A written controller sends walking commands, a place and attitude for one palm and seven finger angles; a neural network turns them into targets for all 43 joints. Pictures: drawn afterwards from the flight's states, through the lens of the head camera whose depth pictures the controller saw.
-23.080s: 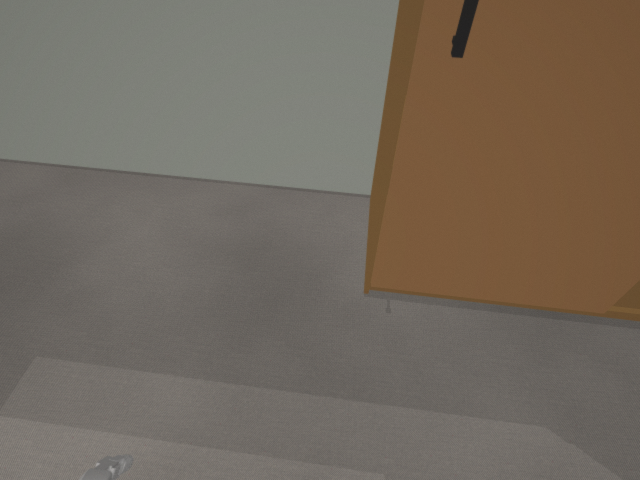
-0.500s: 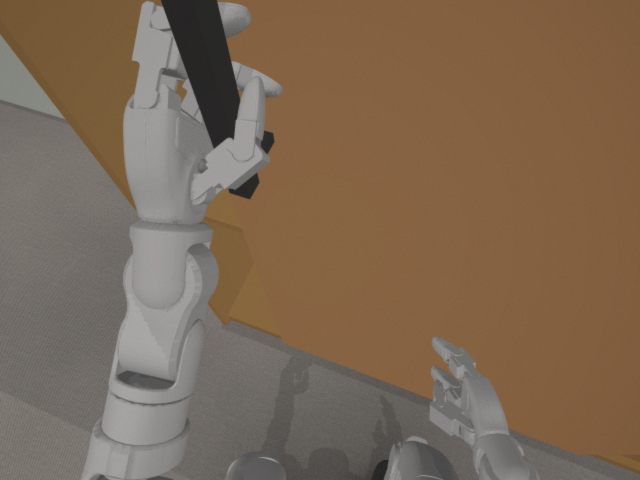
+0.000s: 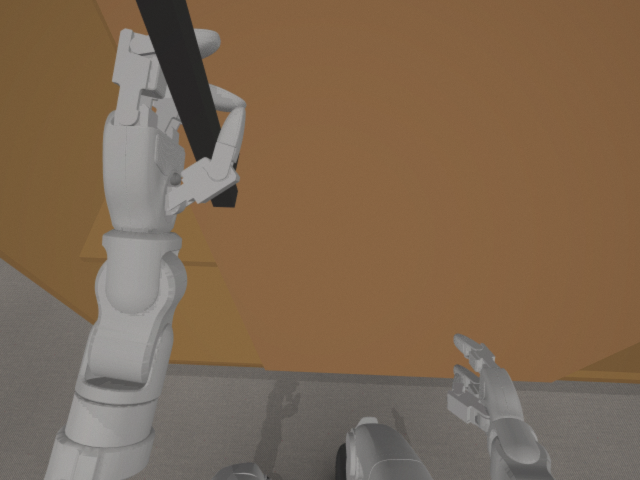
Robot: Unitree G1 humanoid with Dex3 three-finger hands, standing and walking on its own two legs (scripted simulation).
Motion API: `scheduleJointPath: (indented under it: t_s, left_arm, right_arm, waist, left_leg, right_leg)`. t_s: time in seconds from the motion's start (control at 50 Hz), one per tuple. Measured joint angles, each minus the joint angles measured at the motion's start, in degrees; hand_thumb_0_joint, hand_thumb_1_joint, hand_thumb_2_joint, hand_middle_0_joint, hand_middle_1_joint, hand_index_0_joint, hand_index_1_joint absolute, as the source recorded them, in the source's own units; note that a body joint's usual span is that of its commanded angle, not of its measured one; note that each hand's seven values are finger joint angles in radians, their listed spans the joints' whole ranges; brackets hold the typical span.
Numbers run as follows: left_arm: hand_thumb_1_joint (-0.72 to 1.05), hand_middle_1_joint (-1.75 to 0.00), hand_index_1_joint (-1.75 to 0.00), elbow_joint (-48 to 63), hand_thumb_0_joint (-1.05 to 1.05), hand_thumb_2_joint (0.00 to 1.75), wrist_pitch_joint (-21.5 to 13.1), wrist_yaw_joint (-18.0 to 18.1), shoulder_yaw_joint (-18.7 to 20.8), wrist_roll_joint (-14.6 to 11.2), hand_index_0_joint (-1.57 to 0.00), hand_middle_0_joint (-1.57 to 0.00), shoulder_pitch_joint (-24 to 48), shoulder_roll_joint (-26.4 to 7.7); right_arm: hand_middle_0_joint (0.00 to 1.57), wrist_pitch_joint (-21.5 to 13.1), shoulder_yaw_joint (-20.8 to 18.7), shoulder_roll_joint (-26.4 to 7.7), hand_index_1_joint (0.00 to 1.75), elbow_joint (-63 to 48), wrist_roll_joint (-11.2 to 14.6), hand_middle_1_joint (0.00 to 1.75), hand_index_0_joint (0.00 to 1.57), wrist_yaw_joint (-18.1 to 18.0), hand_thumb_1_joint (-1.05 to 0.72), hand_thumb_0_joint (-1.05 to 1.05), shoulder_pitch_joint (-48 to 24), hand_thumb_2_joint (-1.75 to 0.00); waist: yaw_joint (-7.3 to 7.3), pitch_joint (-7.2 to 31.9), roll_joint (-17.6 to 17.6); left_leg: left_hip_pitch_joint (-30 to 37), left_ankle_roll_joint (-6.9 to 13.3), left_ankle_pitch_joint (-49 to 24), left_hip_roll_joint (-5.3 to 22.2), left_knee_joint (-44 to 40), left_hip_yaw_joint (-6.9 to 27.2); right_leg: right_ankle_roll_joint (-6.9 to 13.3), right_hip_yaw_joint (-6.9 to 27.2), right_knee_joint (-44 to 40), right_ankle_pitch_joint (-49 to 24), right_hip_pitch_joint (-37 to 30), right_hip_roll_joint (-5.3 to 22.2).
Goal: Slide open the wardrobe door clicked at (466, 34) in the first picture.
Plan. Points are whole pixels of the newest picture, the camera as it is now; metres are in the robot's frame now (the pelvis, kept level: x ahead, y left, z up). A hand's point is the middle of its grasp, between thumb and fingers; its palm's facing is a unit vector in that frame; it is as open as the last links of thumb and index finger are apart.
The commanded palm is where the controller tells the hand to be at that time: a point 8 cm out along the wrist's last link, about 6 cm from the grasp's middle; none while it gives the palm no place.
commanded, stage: step sideways, sliding the door along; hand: left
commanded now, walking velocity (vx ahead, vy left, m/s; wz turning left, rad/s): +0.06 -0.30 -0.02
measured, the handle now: (202, 88) +0.37 +0.11 +0.28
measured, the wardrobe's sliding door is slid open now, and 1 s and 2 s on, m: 0.33 0.44 0.56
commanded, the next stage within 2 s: stop walking and hold the door there in 1.80 s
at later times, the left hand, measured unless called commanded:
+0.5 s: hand (279, 152) +0.33 +0.05 +0.25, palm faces +0.27 -0.96 -0.02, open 6.7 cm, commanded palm +0.30 +0.03 +0.25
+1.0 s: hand (396, 152) +0.34 -0.04 +0.25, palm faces +0.42 -0.91 -0.08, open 6.5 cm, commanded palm +0.31 -0.06 +0.24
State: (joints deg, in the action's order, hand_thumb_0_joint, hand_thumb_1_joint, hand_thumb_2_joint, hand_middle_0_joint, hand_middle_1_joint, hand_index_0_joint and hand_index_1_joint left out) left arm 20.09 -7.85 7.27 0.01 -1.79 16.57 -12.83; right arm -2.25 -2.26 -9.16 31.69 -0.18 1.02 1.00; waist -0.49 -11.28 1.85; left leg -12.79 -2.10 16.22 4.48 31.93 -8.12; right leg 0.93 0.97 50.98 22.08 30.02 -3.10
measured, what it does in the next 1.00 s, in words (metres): steps to the right: right foot, then left foot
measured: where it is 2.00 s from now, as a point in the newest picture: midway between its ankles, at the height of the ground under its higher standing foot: outside the picture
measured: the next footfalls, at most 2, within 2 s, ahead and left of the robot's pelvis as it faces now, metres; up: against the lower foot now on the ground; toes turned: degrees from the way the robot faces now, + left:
right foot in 0.24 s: -0.05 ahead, -0.24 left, +0.00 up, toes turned -7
left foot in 0.44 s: -0.02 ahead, -0.01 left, +0.00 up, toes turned +10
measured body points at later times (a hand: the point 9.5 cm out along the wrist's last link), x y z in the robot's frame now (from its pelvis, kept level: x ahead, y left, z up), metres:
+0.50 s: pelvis -0.08 -0.13 +0.00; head +0.00 -0.11 +0.44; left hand +0.31 +0.10 +0.25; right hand +0.09 -0.38 -0.11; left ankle -0.06 -0.01 -0.73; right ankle -0.09 -0.26 -0.67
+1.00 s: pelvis -0.06 -0.26 +0.00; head +0.04 -0.28 +0.44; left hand +0.31 +0.01 +0.25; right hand +0.17 -0.46 -0.12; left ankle -0.08 -0.15 -0.69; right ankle -0.05 -0.39 -0.72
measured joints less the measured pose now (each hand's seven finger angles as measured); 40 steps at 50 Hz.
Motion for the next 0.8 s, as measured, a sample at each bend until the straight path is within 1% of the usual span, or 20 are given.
scheduleJointPath:
  t_s: [0.04, 0.08, 0.16, 0.2, 0.24, 0.26, 0.28, 0.3, 0.32, 0.36, 0.38, 0.4, 0.42, 0.44, 0.48, 0.52, 0.58, 0.64, 0.7, 0.8]
  left_arm:
    - [0.66, -1.39, -1.22, -3.76, -0.04, 0.73, 0.60, -0.97, 1.40, -0.38, -0.11, -0.39, 1.56, 0.22]
    - [0.66, -1.40, -1.25, -7.04, -0.02, 0.75, 1.28, -1.38, 2.85, -0.87, -0.12, -0.41, 2.94, 0.56]
    - [0.71, -1.40, -1.30, -12.02, 0.01, 0.80, 3.56, -0.68, 6.44, -2.52, -0.14, -0.43, 6.44, 0.78]
    - [0.74, -1.40, -1.32, -14.41, 0.02, 0.83, 4.52, 0.19, 8.60, -3.29, -0.12, -0.44, 9.11, 0.36]
    - [0.76, -1.40, -1.31, -16.96, 0.02, 0.84, 5.91, 1.25, 10.86, -3.07, -0.10, -0.44, 12.73, -0.59]
    - [0.75, -1.40, -1.30, -18.31, 0.01, 0.84, 6.37, 1.66, 12.36, -2.09, -0.10, -0.45, 14.42, -1.03]
    - [0.74, -1.40, -1.30, -19.80, 0.00, 0.84, 6.21, 2.32, 13.49, -1.36, -0.11, -0.45, 15.62, -1.04]
    - [0.73, -1.40, -1.29, -21.07, 0.00, 0.84, 6.19, 3.06, 13.84, -1.03, -0.13, -0.45, 16.54, -0.88]
    - [0.73, -1.40, -1.29, -21.92, -0.01, 0.84, 6.46, 3.57, 13.65, -1.23, -0.13, -0.45, 17.25, -0.64]
    - [0.73, -1.40, -1.29, -22.70, 0.00, 0.83, 7.26, 4.28, 12.53, -1.59, -0.14, -0.45, 18.29, -0.33]
    - [0.73, -1.40, -1.29, -22.85, 0.00, 0.83, 7.49, 4.45, 11.87, -1.71, -0.15, -0.45, 18.76, -0.13]
    - [0.74, -1.40, -1.29, -22.87, 0.00, 0.83, 7.61, 4.49, 11.25, -1.66, -0.15, -0.45, 19.27, 0.07]
    - [0.74, -1.40, -1.28, -22.68, 0.00, 0.82, 7.93, 4.38, 10.62, -1.62, -0.16, -0.45, 19.88, 0.18]
    - [0.74, -1.40, -1.27, -22.58, 0.01, 0.82, 8.35, 4.09, 9.96, -1.82, -0.16, -0.45, 20.76, 0.04]
    - [0.75, -1.40, -1.25, -23.99, 0.01, 0.81, 7.92, 3.09, 8.67, -2.42, -0.15, -0.45, 23.74, -0.88]
    - [0.75, -1.40, -1.24, -25.40, 0.01, 0.80, 7.55, 2.09, 8.03, -2.14, -0.16, -0.45, 25.32, -1.08]
    - [0.75, -1.40, -1.24, -26.82, 0.01, 0.80, 7.08, 1.13, 7.15, -1.79, -0.17, -0.45, 26.18, -1.05]
    - [0.75, -1.40, -1.26, -27.98, 0.01, 0.81, 6.90, 0.12, 6.40, -1.82, -0.18, -0.45, 26.70, -1.16]
    - [0.74, -1.40, -1.29, -28.87, 0.00, 0.82, 6.84, -0.66, 6.03, -2.32, -0.19, -0.45, 26.94, -1.79]
    - [0.73, -1.40, -1.32, -30.44, -0.01, 0.84, 6.37, -0.40, 7.45, -3.43, -0.19, -0.45, 26.93, -4.07]
  right_arm:
    - [0.20, -0.36, 0.56, 0.34, 0.30, 0.77, -0.16, 0.30, 0.21, 0.22, -0.91, 0.01, 1.95, -0.90]
    - [0.20, -0.60, 0.89, 0.44, 0.30, 1.71, 0.10, 0.30, 0.20, 0.58, -0.91, 0.01, 3.77, -0.90]
    - [0.20, -0.37, 1.98, 0.92, 0.30, 2.90, 1.29, 0.30, 0.20, 0.89, -0.91, 0.01, 7.05, -0.90]
    - [0.20, -0.57, 2.64, 1.34, 0.30, 3.19, 1.87, 0.30, 0.20, 0.83, -0.91, 0.01, 8.34, -0.90]
    - [0.21, -1.23, 3.29, 1.78, 0.30, 3.47, 2.63, 0.30, 0.21, 0.70, -0.90, 0.02, 9.46, -0.90]
    - [0.21, -1.61, 3.45, 1.26, 0.30, 3.90, 3.08, 0.30, 0.21, 0.53, -0.90, 0.02, 9.28, -0.90]
    - [0.21, -1.85, 3.22, 0.17, 0.30, 4.68, 3.35, 0.30, 0.21, 0.13, -0.90, 0.02, 8.72, -0.90]
    - [0.21, -1.96, 2.74, -0.99, 0.30, 5.46, 3.48, 0.30, 0.21, -0.52, -0.90, 0.02, 8.48, -0.90]
    - [0.21, -1.94, 2.18, -2.14, 0.30, 6.29, 3.52, 0.30, 0.21, -1.19, -0.90, 0.02, 8.37, -0.90]
    - [0.21, -1.76, 1.26, -4.21, 0.30, 7.91, 3.40, 0.30, 0.20, -2.51, -0.91, 0.02, 8.18, -0.90]
    - [0.20, -1.63, 0.89, -5.03, 0.30, 8.40, 3.24, 0.30, 0.20, -3.02, -0.91, 0.02, 8.15, -0.90]
    - [0.20, -1.46, 0.59, -5.75, 0.30, 8.54, 3.09, 0.30, 0.20, -3.37, -0.91, 0.02, 8.17, -0.90]
    - [0.20, -1.31, 0.27, -6.45, 0.29, 8.28, 2.97, 0.30, 0.20, -3.56, -0.91, 0.02, 8.26, -0.90]
    - [0.20, -1.25, -0.23, -7.17, 0.29, 7.62, 2.78, 0.30, 0.20, -3.59, -0.91, 0.02, 8.38, -0.90]
    - [0.20, -0.99, -1.58, -6.42, 0.29, 7.44, 2.76, 0.30, 0.20, -2.93, -0.91, 0.02, 6.90, -0.90]
    - [0.20, -0.61, -1.46, -5.46, 0.29, 7.20, 3.00, 0.30, 0.20, -1.53, -0.91, 0.02, 5.73, -0.90]
    - [0.20, -0.74, -0.73, -3.94, 0.29, 6.25, 3.07, 0.30, 0.20, -0.24, -0.91, 0.02, 4.73, -0.90]
    - [0.20, -0.67, 0.00, -2.33, 0.29, 5.11, 2.96, 0.30, 0.20, 0.19, -0.91, 0.02, 4.26, -0.90]
    - [0.20, -0.77, 0.77, -0.96, 0.29, 3.95, 2.88, 0.30, 0.20, 0.11, -0.91, 0.01, 4.06, -0.90]
    - [0.20, -1.40, 2.13, 0.04, 0.30, 2.20, 3.15, 0.30, 0.21, 0.07, -0.90, 0.01, 3.58, -0.90]
  waist:
    - [0.43, 0.20, -2.17]
    - [1.64, 0.58, -4.69]
    - [4.26, 1.77, -7.21]
    - [4.74, 2.35, -7.12]
    - [5.16, 3.08, -5.50]
    - [5.05, 2.78, -5.90]
    - [4.19, 1.94, -7.18]
    - [3.42, 1.49, -7.72]
    - [3.10, 1.26, -7.60]
    - [3.09, 1.17, -6.31]
    - [3.19, 1.34, -5.57]
    - [3.23, 1.56, -5.00]
    - [3.28, 1.80, -4.79]
    - [3.42, 2.08, -5.35]
    - [4.03, -0.44, -3.75]
    - [5.09, -1.79, -2.71]
    - [6.19, -2.18, -2.80]
    - [7.52, -2.02, -3.24]
    - [8.72, -1.79, -3.98]
    - [10.00, -1.51, -5.83]
  left_leg:
    - [0.20, -0.85, -0.71, 2.70, -0.43, 0.48]
    - [0.18, -1.88, -2.17, 5.72, -1.46, 0.63]
    - [-1.33, -4.32, -4.06, 10.96, -1.83, 0.62]
    - [-3.45, -5.49, -4.62, 12.86, -0.70, 1.77]
    - [-6.31, -6.25, -4.54, 13.66, 1.74, 3.06]
    - [-7.90, -5.32, -4.11, 14.45, 3.51, 4.23]
    - [-9.53, -3.35, -0.57, 14.16, 6.10, 6.54]
    - [-11.24, -1.57, 4.80, 12.04, 10.05, 8.18]
    - [-12.64, -0.69, 9.62, 9.17, 14.88, 8.53]
    - [-13.64, 0.36, 14.98, 3.59, 21.17, 6.56]
    - [-12.96, 0.71, 14.60, 1.57, 20.07, 4.88]
    - [-11.33, 0.87, 11.45, 0.27, 15.86, 2.89]
    - [-8.75, 1.08, 4.93, -0.31, 9.47, 0.94]
    - [-6.54, 2.20, -2.75, 0.33, 4.51, 0.34]
    - [-6.16, 3.10, -1.28, 0.83, 5.81, 0.63]
    - [-4.87, 2.48, 0.79, 2.25, 5.40, 0.94]
    - [-3.39, 0.64, -0.16, 5.27, 2.82, 2.09]
    - [-2.16, -1.08, -1.89, 8.05, 0.04, 3.11]
    - [-1.22, -2.87, -3.04, 10.45, -2.00, 4.15]
    - [-1.27, -6.15, -2.99, 13.40, -1.64, 5.90]
  right_leg:
    - [-1.10, -0.57, 7.15, 2.07, 1.16, -0.48]
    - [-1.94, -1.11, 7.90, 0.59, 0.48, 0.57]
    - [-3.13, -1.37, 0.14, -0.53, -5.74, 3.78]
    - [-3.53, -1.81, -5.40, -0.18, -10.53, 4.54]
    - [-3.72, -2.60, -13.97, -3.73, -16.44, 5.34]
    - [-3.68, -3.59, -16.04, -0.73, -17.59, 4.65]
    - [-3.20, -4.87, -15.61, 0.31, -17.50, 3.77]
    - [-2.63, -5.90, -15.12, 0.33, -17.16, 3.88]
    - [-2.06, -6.54, -14.96, -0.31, -16.79, 4.58]
    - [-1.40, -7.10, -15.49, -1.50, -16.38, 6.26]
    - [-1.20, -7.27, -15.73, -1.89, -16.02, 6.80]
    - [-1.00, -7.56, -15.49, -2.25, -15.43, 7.02]
    - [-0.83, -8.02, -13.72, -2.59, -14.16, 6.90]
    - [-1.04, -8.32, -9.61, -2.94, -11.79, 6.05]
    - [-1.04, -4.79, 2.64, 2.69, -7.05, 4.75]
    - [-0.97, -2.77, 11.45, 4.04, -3.29, 3.64]
    - [-1.60, -2.78, 16.21, 1.42, 0.32, 4.43]
    - [-2.45, -2.85, 14.57, -2.56, 1.36, 6.09]
    - [-3.29, -3.45, 8.37, -3.36, -0.63, 6.91]
    - [-3.75, -5.77, -6.33, -3.07, -8.53, 5.33]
